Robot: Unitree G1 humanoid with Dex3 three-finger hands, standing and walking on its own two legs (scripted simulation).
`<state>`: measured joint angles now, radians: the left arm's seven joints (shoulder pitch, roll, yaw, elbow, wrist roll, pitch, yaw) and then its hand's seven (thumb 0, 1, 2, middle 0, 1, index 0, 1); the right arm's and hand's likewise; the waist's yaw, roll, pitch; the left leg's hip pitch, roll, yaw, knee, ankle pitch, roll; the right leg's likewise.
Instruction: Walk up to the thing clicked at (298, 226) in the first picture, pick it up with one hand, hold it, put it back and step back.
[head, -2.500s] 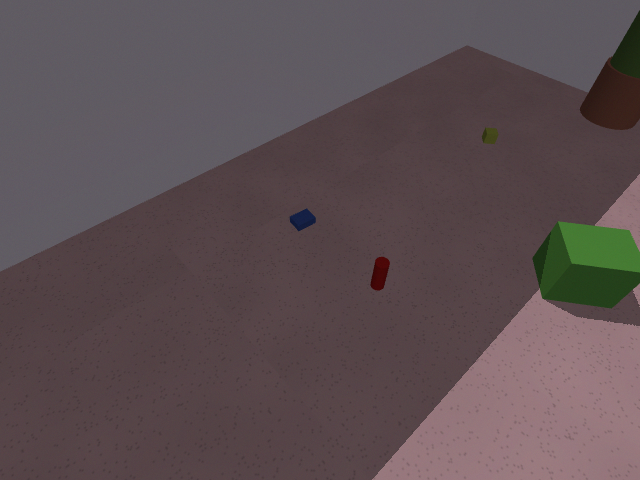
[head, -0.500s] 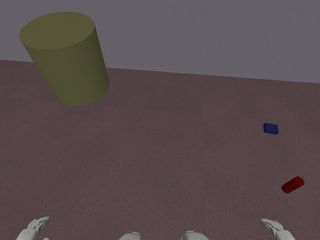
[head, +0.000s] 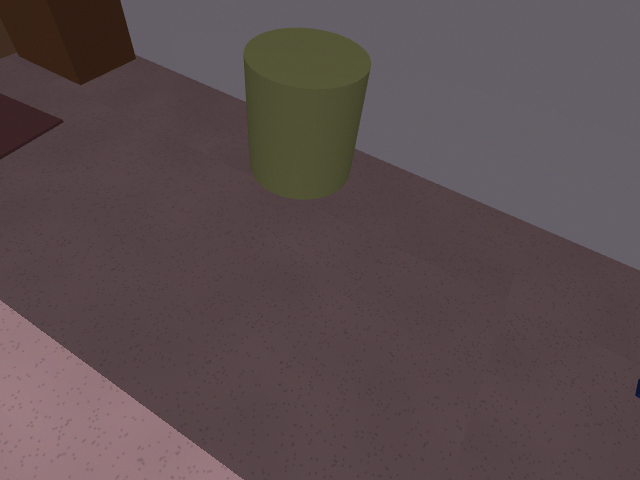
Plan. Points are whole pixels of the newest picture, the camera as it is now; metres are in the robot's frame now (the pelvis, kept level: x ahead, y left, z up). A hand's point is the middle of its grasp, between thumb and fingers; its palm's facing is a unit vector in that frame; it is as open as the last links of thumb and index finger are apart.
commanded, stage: walk up
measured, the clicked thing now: out of the picture +0.54 -1.14 -0.73
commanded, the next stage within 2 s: stand in 1.74 s
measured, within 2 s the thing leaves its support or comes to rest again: neither
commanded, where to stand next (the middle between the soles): +0.10 +0.00 m, yaw +24 degrees
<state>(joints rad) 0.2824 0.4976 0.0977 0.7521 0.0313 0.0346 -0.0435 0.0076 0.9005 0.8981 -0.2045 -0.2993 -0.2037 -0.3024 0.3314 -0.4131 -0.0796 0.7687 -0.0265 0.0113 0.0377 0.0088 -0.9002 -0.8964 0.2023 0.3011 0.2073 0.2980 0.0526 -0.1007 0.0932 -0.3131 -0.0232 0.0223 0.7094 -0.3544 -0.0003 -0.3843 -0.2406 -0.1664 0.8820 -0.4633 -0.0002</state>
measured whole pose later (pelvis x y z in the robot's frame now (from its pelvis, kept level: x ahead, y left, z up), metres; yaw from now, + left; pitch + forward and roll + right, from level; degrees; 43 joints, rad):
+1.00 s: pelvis +0.01 -0.02 +0.01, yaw +25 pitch -2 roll -1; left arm 0.24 0.39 0.04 0.92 0.01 0.02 -0.02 0.01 0.90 0.90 -0.20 -0.30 -0.20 -0.30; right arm 0.22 -0.39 -0.02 0.88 -0.02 -0.03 -0.01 0.01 -0.90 -0.90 0.21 0.30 0.21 0.30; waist 0.02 -0.02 0.09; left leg -0.37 -0.01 -0.07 0.73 -0.32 0.01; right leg -0.28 -0.05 -0.03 0.67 -0.35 0.01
